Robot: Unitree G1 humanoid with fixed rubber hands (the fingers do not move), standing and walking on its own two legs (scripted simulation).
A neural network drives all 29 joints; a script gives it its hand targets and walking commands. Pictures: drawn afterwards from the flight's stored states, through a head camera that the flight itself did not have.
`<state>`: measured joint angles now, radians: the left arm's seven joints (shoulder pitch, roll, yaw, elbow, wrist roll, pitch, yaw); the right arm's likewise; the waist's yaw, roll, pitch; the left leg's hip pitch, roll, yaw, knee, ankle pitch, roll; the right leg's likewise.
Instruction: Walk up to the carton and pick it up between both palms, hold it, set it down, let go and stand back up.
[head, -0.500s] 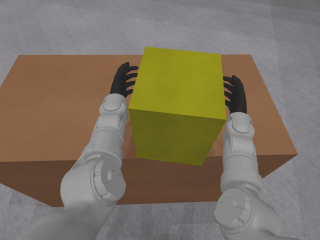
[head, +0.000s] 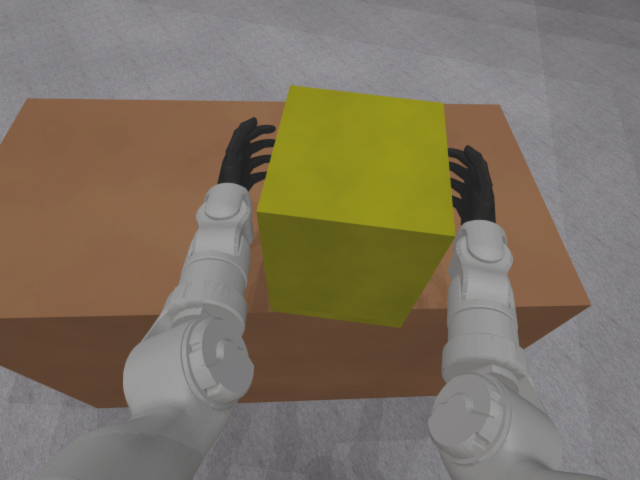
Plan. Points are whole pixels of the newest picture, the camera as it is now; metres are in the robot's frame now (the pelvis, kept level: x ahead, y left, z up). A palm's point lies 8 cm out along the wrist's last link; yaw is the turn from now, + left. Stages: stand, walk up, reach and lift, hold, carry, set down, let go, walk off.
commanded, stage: set down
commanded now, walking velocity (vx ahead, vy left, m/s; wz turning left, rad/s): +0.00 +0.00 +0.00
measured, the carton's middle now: (349, 216) +0.47 -0.04 +0.02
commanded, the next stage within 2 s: none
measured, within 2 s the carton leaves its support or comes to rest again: neither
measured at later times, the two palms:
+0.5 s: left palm (223, 179) +0.49 +0.13 +0.06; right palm (464, 213) +0.44 -0.19 +0.05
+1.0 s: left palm (176, 142) +0.48 +0.17 +0.14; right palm (523, 172) +0.44 -0.22 +0.14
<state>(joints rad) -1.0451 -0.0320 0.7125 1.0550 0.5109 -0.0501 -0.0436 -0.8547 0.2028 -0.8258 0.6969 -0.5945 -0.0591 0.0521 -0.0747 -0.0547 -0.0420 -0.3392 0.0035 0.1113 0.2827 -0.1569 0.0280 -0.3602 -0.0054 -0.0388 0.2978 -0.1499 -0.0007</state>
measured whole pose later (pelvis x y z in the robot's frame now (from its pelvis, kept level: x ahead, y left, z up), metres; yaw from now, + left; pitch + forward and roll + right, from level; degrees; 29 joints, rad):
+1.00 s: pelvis -0.04 -0.02 -0.02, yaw +2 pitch +27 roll -1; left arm -1.43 0.41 -0.25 1.66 -0.40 -0.14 0.00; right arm -1.23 -0.26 -0.10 1.35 0.26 -0.02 -0.06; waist -0.17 -0.02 -0.31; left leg -0.81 0.04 0.04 0.51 -0.17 0.00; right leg -0.79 0.01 -0.10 0.48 -0.16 -0.05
